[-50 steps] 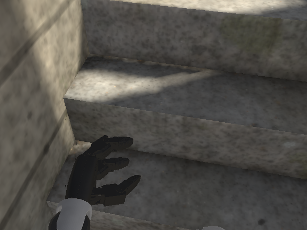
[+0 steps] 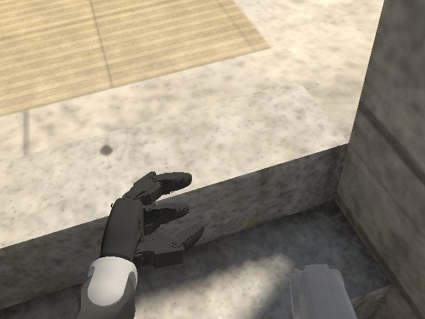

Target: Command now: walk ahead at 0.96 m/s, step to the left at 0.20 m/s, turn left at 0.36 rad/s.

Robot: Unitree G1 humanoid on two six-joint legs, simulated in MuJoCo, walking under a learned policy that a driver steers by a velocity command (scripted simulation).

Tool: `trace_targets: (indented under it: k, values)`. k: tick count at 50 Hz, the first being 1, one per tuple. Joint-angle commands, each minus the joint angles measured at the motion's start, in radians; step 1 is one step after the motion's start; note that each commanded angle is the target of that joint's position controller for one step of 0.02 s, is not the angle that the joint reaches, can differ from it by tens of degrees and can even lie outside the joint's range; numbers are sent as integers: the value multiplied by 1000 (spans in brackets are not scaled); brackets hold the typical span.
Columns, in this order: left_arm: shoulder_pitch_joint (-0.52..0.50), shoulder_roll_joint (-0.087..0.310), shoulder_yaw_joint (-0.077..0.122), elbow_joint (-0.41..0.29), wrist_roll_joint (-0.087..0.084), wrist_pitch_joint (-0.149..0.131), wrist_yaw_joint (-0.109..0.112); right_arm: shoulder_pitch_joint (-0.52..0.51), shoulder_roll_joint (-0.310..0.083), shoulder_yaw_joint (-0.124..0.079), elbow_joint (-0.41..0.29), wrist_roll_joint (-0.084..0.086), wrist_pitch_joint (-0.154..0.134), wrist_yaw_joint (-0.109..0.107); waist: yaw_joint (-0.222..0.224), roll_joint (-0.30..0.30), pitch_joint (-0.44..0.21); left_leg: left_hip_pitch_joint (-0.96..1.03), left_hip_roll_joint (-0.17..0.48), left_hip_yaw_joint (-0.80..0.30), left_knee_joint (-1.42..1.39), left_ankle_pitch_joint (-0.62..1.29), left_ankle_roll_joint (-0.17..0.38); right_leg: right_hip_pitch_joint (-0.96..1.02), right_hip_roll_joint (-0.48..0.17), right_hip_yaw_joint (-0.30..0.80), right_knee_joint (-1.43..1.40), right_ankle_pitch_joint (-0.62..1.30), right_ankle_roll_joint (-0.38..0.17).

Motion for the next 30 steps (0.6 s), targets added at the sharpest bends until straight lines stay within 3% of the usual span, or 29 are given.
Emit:
trace_targets:
  k: [1,2,3,4,5,6,7,8,9,10,12,13,14,15,16,17,18,19,20,21,22,23,24,25,26,27,28,29,30]
  values:
    - [-182,-22,-55,-146,-22,-35,-22,-23,-136,4,-87,44,-71,-5,99,-212,-37,-711,136,-150,-508,535,238,1095,-15,-250,-630,35,9]
    - [-32,26,0,-119,-37,-27,5,44,-189,1,-55,33,-93,13,161,-129,-174,-447,146,-120,-340,1345,239,1240,98,-295,-642,-217,7]
    - [258,156,58,-59,-25,2,22,-23,-312,-28,-45,-6,-94,35,325,85,-322,-193,179,-145,-146,1912,229,1284,122,-211,-694,-325,-6]
    - [450,272,112,-10,1,28,29,-127,-413,-63,-75,7,-97,28,470,157,-369,-85,163,-178,101,1934,180,1346,102,-46,-915,-363,-5]
    - [566,421,161,77,50,47,41,-217,-291,-70,-173,14,-109,20,419,-129,-363,-353,29,-233,481,1617,139,1507,-97,553,-1313,-372,-91]
    - [686,469,180,192,59,46,28,-289,-72,-51,-201,36,-111,-2,383,-469,-420,-627,-147,-269,996,565,100,1579,-336,1054,-1693,-668,-237]
    - [683,400,163,263,22,26,26,-494,59,-38,-286,18,-107,-12,372,-346,-279,-837,-193,-327,1596,393,93,1466,-372,1102,-1798,-762,-211]
    - [566,314,141,327,-10,1,7,-647,199,-2,-435,27,-95,-18,285,-301,-36,-1111,-159,-251,1850,320,104,1341,-407,915,-1790,-699,-170]
    - [486,195,130,423,3,-3,-15,-618,256,30,-468,8,-79,-24,203,-243,61,-1188,-122,-225,1960,315,146,1266,-368,686,-1699,-485,-104]
    - [455,65,104,507,23,0,-34,-540,291,55,-482,7,-56,-16,118,-217,103,-1228,-100,-219,2044,314,188,1193,-336,479,-1628,-356,-42]
    - [386,-42,68,538,43,9,-51,-366,307,78,-476,36,-2,-7,-9,-155,131,-1203,-104,-244,2042,378,225,1087,-259,119,-1610,-12,52]
    - [339,-18,67,547,48,20,-48,-353,312,79,-488,62,28,-21,-43,-165,179,-1248,-130,-213,2187,243,204,1056,-282,24,-1665,92,42]
    - [299,27,70,548,57,31,-47,-336,301,80,-509,49,48,-34,-81,-124,195,-1315,-138,-211,2224,227,179,1061,-254,-98,-1680,135,41]
    - [308,80,74,552,69,45,-36,-377,279,84,-569,59,64,-35,-85,-195,216,-1381,-145,-153,2246,177,167,1075,-252,-179,-1703,229,45]
    - [261,115,72,536,68,54,-28,-428,238,81,-622,56,66,-31,-121,-188,242,-1338,-122,-134,2023,216,153,1020,-179,-324,-1753,267,72]
    - [183,131,63,541,73,60,-16,-580,185,85,-714,52,65,-27,-149,-236,300,-1144,-97,-33,1623,261,148,790,-59,-500,-1883,401,97]
    - [240,163,66,546,42,30,18,-637,161,94,-718,65,92,-7,-130,-232,284,-847,-126,121,1410,362,149,603,-7,-534,-1997,412,57]
    - [351,307,86,552,17,0,36,-555,94,79,-696,50,96,21,-164,-244,97,-441,-123,175,1292,450,149,663,-47,-487,-2037,864,-30]
    - [404,459,115,548,-16,-4,47,-403,1,30,-635,32,98,38,-231,-245,-120,-254,-210,267,1377,354,133,934,-143,-427,-1939,1818,-105]
    - [419,634,165,531,-37,-2,46,-274,-61,-7,-609,29,101,22,-291,-281,-214,-157,-220,253,1280,152,129,1161,-209,-396,-1818,2271,-139]
    - [394,678,198,498,-53,6,49,-199,-146,-39,-597,14,109,18,-301,-276,-267,-103,-248,192,1079,-51,131,1314,-221,-341,-1637,2315,-166]
    - [402,672,220,462,-80,18,53,-234,-181,-54,-598,14,111,24,-253,-271,-213,-139,-272,76,713,-214,157,1435,-247,-254,-1413,2106,-184]
    - [500,534,213,374,-61,5,58,-360,-213,-62,-595,22,115,31,-117,-144,-176,-58,-306,-107,448,-233,217,1259,-156,-179,-1153,1731,-152]
    - [538,350,193,325,-53,-23,30,-544,-197,-60,-621,4,118,13,51,248,-125,-77,-59,-689,72,-430,422,957,102,-159,-634,485,-50]
    - [356,250,163,219,-27,-76,-21,-437,-76,-2,-580,-69,63,27,57,295,-180,-96,-76,-870,19,-218,443,795,182,93,-199,231,-78]
    - [162,73,79,152,28,-111,-41,-314,-53,16,-498,-57,33,85,58,159,-120,-215,-194,-419,228,420,329,833,154,85,-51,79,-120]
    - [51,-7,57,101,71,-110,-34,-210,4,18,-405,-6,12,119,91,27,-48,-233,-203,-415,228,587,309,600,193,14,129,26,-132]
    - [75,-26,25,70,100,-119,-36,-77,8,11,-380,3,-1,117,56,-30,-78,-119,-140,-652,141,445,380,390,212,51,230,-2,-100]
    - [107,-27,15,40,99,-115,-50,-80,21,5,-380,17,-13,96,69,-12,-42,-104,-121,-754,62,416,400,322,217,65,259,-72,-77]
Keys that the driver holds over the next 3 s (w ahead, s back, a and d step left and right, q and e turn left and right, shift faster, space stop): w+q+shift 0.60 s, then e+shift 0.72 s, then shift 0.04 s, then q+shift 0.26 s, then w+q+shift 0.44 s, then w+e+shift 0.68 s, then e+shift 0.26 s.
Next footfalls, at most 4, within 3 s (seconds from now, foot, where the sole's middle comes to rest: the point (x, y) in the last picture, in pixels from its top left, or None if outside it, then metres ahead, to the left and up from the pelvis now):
0.08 right None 0.24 -0.19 -0.56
0.54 left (177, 304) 0.42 0.10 -0.36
0.90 right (198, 134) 0.72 0.00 -0.15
1.42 left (105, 132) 0.76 0.22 -0.15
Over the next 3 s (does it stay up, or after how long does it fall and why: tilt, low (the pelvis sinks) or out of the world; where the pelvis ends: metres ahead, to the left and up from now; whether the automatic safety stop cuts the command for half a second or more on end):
stays up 1.47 0.46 0.62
